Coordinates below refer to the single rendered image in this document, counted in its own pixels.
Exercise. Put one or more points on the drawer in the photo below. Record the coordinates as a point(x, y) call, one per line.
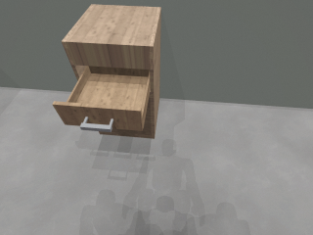
point(105, 93)

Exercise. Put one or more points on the handle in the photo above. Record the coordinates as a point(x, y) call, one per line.
point(95, 126)

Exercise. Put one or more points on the cabinet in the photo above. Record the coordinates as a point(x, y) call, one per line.
point(125, 37)

